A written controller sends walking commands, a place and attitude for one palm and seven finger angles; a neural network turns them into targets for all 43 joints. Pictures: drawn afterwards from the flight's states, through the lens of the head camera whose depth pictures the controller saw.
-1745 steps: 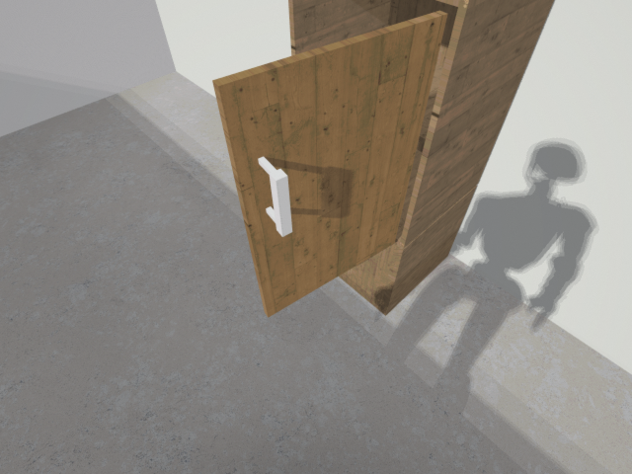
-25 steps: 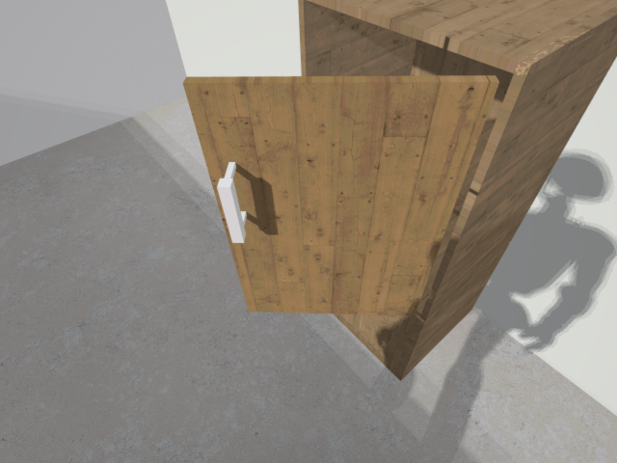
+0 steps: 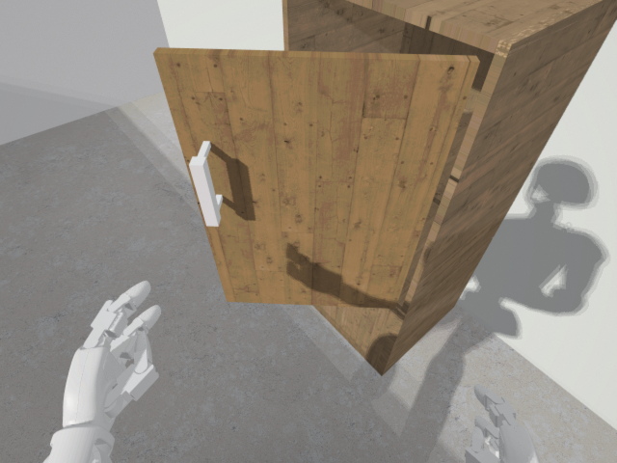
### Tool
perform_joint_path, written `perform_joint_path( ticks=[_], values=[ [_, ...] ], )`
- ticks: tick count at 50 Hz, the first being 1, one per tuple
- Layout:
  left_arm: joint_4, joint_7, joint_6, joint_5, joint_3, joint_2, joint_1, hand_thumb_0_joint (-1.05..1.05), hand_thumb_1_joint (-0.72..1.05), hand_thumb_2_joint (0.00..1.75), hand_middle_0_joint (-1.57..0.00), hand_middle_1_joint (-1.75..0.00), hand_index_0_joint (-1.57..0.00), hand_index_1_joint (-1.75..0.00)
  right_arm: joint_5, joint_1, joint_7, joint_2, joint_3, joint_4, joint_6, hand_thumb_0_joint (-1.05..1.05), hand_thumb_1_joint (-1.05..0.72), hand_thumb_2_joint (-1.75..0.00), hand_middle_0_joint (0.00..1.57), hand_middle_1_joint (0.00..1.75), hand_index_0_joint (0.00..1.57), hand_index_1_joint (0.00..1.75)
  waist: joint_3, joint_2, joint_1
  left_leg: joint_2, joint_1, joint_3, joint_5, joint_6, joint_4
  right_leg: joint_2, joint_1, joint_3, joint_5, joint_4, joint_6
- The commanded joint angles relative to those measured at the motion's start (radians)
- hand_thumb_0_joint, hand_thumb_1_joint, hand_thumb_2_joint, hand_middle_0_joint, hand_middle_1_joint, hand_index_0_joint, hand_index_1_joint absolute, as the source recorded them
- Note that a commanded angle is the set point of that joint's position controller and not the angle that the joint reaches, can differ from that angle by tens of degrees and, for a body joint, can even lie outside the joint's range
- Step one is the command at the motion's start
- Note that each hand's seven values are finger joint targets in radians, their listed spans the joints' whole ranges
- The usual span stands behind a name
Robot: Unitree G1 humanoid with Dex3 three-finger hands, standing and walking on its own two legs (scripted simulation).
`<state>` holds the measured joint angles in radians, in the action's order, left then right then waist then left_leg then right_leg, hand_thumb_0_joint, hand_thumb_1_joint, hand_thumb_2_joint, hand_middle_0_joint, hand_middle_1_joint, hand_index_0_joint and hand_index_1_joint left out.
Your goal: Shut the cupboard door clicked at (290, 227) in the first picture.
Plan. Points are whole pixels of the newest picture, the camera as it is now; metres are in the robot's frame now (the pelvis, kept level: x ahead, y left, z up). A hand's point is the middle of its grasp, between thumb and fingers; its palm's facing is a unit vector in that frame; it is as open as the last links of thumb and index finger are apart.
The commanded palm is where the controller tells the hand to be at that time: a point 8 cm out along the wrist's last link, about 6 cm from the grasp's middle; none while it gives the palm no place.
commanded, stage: raise the hand and make a fist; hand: left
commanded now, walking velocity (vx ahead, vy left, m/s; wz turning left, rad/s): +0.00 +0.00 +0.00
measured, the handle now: (209, 184) +0.50 +0.18 +0.09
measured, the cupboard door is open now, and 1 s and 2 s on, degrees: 47 47 47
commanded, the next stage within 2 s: bring the fist close to the handle in 1.66 s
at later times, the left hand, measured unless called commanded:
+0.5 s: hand (144, 413) +0.19 +0.20 +0.01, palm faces -0.09 -1.00 +0.00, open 4.5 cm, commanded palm +0.15 +0.26 +0.03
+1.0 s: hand (102, 380) +0.20 +0.23 +0.07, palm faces +0.04 -1.00 -0.05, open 3.1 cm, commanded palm +0.17 +0.28 +0.07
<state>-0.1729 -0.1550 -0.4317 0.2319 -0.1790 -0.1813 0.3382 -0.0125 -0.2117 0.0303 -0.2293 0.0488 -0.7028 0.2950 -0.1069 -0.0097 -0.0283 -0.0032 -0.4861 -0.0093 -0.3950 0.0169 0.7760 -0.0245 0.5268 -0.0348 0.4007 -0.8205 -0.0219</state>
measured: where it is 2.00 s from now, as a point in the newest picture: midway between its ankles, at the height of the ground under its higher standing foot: outside the picture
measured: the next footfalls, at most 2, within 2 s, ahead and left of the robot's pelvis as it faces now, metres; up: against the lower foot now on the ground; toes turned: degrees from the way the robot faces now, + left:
none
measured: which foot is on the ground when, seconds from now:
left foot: down 0.00-1.00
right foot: down 0.00-1.00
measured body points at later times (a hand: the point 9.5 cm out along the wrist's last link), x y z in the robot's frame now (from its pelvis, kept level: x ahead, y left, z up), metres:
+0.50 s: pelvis -0.03 +0.02 -0.04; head +0.01 +0.02 +0.41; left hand +0.19 +0.25 +0.02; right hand +0.14 -0.20 -0.12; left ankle +0.00 +0.13 -0.71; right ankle +0.01 -0.10 -0.71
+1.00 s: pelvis -0.01 +0.03 -0.02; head +0.01 +0.04 +0.43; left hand +0.19 +0.28 +0.08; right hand +0.19 -0.18 -0.07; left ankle +0.00 +0.13 -0.71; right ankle +0.01 -0.10 -0.71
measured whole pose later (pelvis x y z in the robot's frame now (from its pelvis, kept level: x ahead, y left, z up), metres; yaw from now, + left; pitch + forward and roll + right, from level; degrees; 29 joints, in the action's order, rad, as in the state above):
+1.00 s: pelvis -0.01 +0.03 -0.02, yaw +1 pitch +7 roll -3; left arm 0.20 -0.22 -0.22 0.28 -0.17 -0.26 0.40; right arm -0.03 -0.26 0.06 -0.22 -0.05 -0.47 0.23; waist -0.10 0.03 0.02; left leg 0.00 -0.62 0.03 -0.48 -0.03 0.98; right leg -0.02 0.60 -0.07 0.43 -0.90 0.01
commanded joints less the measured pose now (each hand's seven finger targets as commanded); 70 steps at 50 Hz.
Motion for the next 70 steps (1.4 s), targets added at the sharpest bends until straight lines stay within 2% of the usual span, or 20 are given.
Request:
perform_joint_path(
  ticks=[1,4,6,9,10,13,16,19,21,25,26,32,40,41,49,55,58,61,66,70],
  values=[
    [-0.085,-0.272,-0.196,0.069,-0.133,-0.146,0.326,0.0,0.9,0.9,-0.44,-0.56,-0.44,-0.56,-0.01,0.085,-0.023,-0.135,0.056,0.231,0.046,0.0,-0.9,-0.9,0.2,0.3,0.2,0.3,-0.025,-0.146,0.097,-0.056,-0.269,-0.018,0.116,0.004,0.129,-0.047,-0.001,0.11,-0.25,0.006,0.012],
    [0.148,-0.309,-0.188,0.118,-0.184,-0.225,0.134,0.0,0.9,0.9,-0.49,-0.62,-0.49,-0.62,-0.015,0.109,-0.002,-0.132,0.045,0.322,0.048,0.0,-0.9,-0.9,0.2,0.3,0.2,0.3,-0.189,0.056,0.102,-0.06,-0.29,-0.041,0.063,-0.02,0.202,-0.042,0.036,0.159,-0.036,-0.017,0.011],
    [0.343,-0.279,-0.216,0.143,-0.191,-0.256,-0.044,0.0,0.9,0.9,-0.53,-0.66,-0.53,-0.66,-0.011,0.078,0.012,-0.126,0.04,0.337,0.06,0.0,-0.9,-0.9,0.2,0.3,0.2,0.3,-0.262,0.122,0.068,-0.039,-0.287,-0.017,0.032,-0.031,0.254,-0.029,0.095,0.184,0.097,-0.028,0.011],
    [0.532,-0.227,-0.274,0.147,-0.125,-0.218,-0.125,0.0,0.9,0.9,-0.58,-0.72,-0.58,-0.72,-0.007,0.049,0.033,-0.121,0.028,0.303,0.076,0.0,-0.9,-0.9,0.2,0.3,0.2,0.3,-0.295,0.124,0.021,-0.015,-0.253,0.015,0.046,-0.048,0.301,-0.002,0.152,0.158,0.065,-0.067,0.006],
    [0.568,-0.227,-0.273,0.144,-0.073,-0.2,-0.165,0.0,0.9,0.9,-0.6,-0.74,-0.6,-0.74,-0.003,0.041,0.042,-0.134,0.021,0.297,0.074,0.0,-0.9,-0.9,0.2,0.3,0.2,0.3,-0.264,0.08,-0.011,-0.005,-0.267,0.029,0.034,-0.055,0.312,0.011,0.186,0.149,0.074,-0.076,0.003],
    [0.487,-0.249,-0.208,0.118,0.0,-0.179,-0.144,0.0,0.9,0.9,-0.66,-0.8,-0.66,-0.8,-0.019,0.032,0.062,-0.15,0.014,0.273,0.07,0.0,-0.9,-0.9,0.2,0.3,0.2,0.3,-0.164,0.065,-0.04,0.005,-0.301,0.043,-0.024,-0.058,0.292,0.028,0.231,0.112,0.145,-0.063,0.0],
    [0.355,-0.281,-0.029,0.099,-0.007,-0.2,-0.056,0.0,0.9,0.9,-0.71,-0.86,-0.71,-0.86,-0.039,0.021,0.072,-0.151,0.006,0.29,0.048,0.0,-0.9,-0.9,0.2,0.3,0.2,0.3,-0.136,0.044,-0.016,-0.001,-0.319,0.043,-0.035,-0.056,0.25,0.022,0.183,0.111,0.176,-0.009,0.008],
    [0.332,-0.268,0.16,0.105,-0.089,-0.23,0.086,0.0,0.9,0.9,-0.77,-0.92,-0.77,-0.92,-0.051,0.048,0.068,-0.135,0.01,0.351,0.005,0.0,-0.9,-0.9,0.2,0.3,0.2,0.3,-0.171,-0.013,0.056,-0.014,-0.292,0.037,-0.007,-0.05,0.173,0.005,0.072,0.1,0.174,0.033,0.017],
    [0.399,-0.219,0.213,0.123,-0.163,-0.248,0.123,0.0,0.9,0.9,-0.81,-0.96,-0.81,-0.96,-0.043,0.072,0.061,-0.111,0.001,0.382,-0.014,0.0,-0.9,-0.9,0.2,0.3,0.2,0.3,-0.213,-0.01,0.102,-0.019,-0.261,0.041,0.046,-0.042,0.137,0.006,0.007,0.068,0.114,0.013,0.013],
    [0.527,-0.079,0.146,0.127,-0.187,-0.209,0.116,0.0,0.9,0.9,-0.88,-1.04,-0.88,-1.04,-0.02,0.062,0.049,-0.086,-0.009,0.379,-0.014,0.0,-0.9,-0.9,0.2,0.3,0.2,0.3,-0.171,-0.001,0.108,-0.009,-0.211,0.058,0.107,-0.03,0.08,0.041,0.016,-0.019,-0.028,-0.039,-0.003],
    [0.544,-0.062,0.111,0.112,-0.144,-0.183,0.098,0.0,0.9,0.9,-0.9,-1.06,-0.9,-1.06,-0.016,0.046,0.043,-0.091,-0.011,0.375,-0.007,0.0,-0.9,-0.9,0.2,0.3,0.2,0.3,-0.161,0.017,0.086,-0.007,-0.192,0.061,0.11,-0.029,0.076,0.043,0.049,-0.029,-0.046,-0.049,-0.003],
    [0.515,-0.111,0.012,0.052,0.029,-0.138,0.04,0.0,0.9,0.9,-1.01,-1.18,-1.01,-1.18,-0.012,-0.014,0.033,-0.143,-0.013,0.35,0.024,0.0,-0.9,-0.9,0.2,0.3,0.2,0.3,-0.11,0.061,0.006,0.003,-0.174,0.083,0.001,-0.031,0.071,0.04,0.16,-0.037,0.032,-0.053,-0.004],
    [0.609,-0.08,0.096,0.07,-0.122,-0.259,0.022,0.0,0.9,0.9,-1.15,-1.34,-1.15,-1.34,-0.023,-0.004,0.053,-0.134,-0.022,0.367,0.012,0.0,-0.9,-0.9,0.2,0.3,0.2,0.3,-0.184,0.107,0.069,0.003,-0.083,0.104,0.062,-0.022,-0.004,0.049,0.028,-0.05,-0.049,-0.029,-0.014],
    [0.624,-0.07,0.101,0.077,-0.102,-0.22,0.038,0.0,0.9,0.9,-1.17,-1.36,-1.17,-1.36,-0.023,0.001,0.05,-0.127,-0.027,0.373,0.007,0.0,-0.9,-0.9,0.2,0.3,0.2,0.3,-0.184,0.13,0.071,0.004,-0.063,0.101,0.094,-0.016,-0.013,0.048,0.017,-0.058,-0.075,-0.032,-0.015],
    [0.534,-0.096,0.198,0.048,0.017,-0.153,0.007,0.0,0.9,0.9,-1.3,-1.5,-1.3,-1.5,-0.028,-0.023,0.035,-0.142,-0.038,0.371,-0.021,0.0,-0.9,-0.9,0.2,0.3,0.2,0.3,-0.062,0.077,0.019,0.013,-0.049,0.091,0.142,-0.015,-0.03,0.051,0.017,-0.061,-0.142,0.025,-0.003],
    [0.588,-0.109,0.202,0.07,-0.107,-0.266,-0.112,0.0,0.9,0.9,-1.3,-1.5,-1.3,-1.5,-0.026,-0.008,0.052,-0.142,-0.048,0.372,-0.021,0.0,-0.9,-0.9,0.2,0.3,0.2,0.3,-0.132,0.071,0.051,-0.002,-0.004,0.074,0.171,-0.025,-0.041,0.046,-0.079,-0.039,-0.179,0.057,-0.009],
    [0.608,-0.1,0.175,0.095,-0.122,-0.243,-0.113,0.0,0.9,0.9,-1.3,-1.5,-1.3,-1.5,-0.028,-0.003,0.051,-0.124,-0.053,0.365,-0.013,0.0,-0.9,-0.9,0.2,0.3,0.2,0.3,-0.178,0.083,0.06,-0.006,0.034,0.062,0.227,-0.022,-0.045,0.043,-0.118,-0.037,-0.236,0.062,-0.007],
    [0.57,-0.107,0.177,0.098,-0.09,-0.213,-0.115,0.0,0.9,0.9,-1.3,-1.5,-1.3,-1.5,-0.031,0.001,0.047,-0.126,-0.057,0.346,-0.007,0.0,-0.9,-0.9,0.2,0.3,0.2,0.3,-0.138,0.096,0.049,-0.005,0.033,0.054,0.237,-0.024,-0.051,0.04,-0.122,-0.036,-0.258,0.078,-0.005],
    [0.419,-0.154,0.257,0.094,-0.027,-0.167,-0.068,0.0,0.9,0.9,-1.3,-1.5,-1.3,-1.5,-0.042,0.0,0.049,-0.143,-0.05,0.334,-0.007,0.0,-0.9,-0.9,0.2,0.3,0.2,0.3,-0.023,0.008,0.038,-0.01,-0.023,0.042,0.153,-0.034,-0.067,0.027,-0.113,-0.007,-0.183,0.148,0.005],
    [0.474,-0.149,0.257,0.095,-0.109,-0.254,-0.098,0.0,0.9,0.9,-1.3,-1.5,-1.3,-1.5,-0.036,0.01,0.056,-0.145,-0.042,0.346,-0.008,0.0,-0.9,-0.9,0.2,0.3,0.2,0.3,-0.082,-0.02,0.059,-0.017,-0.017,0.03,0.165,-0.038,-0.058,0.013,-0.163,0.029,-0.169,0.164,0.01]
  ],
)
